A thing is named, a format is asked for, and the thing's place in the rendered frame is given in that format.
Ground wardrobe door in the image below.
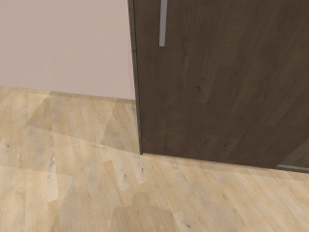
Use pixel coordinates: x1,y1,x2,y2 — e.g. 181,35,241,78
279,138,309,168
134,0,309,168

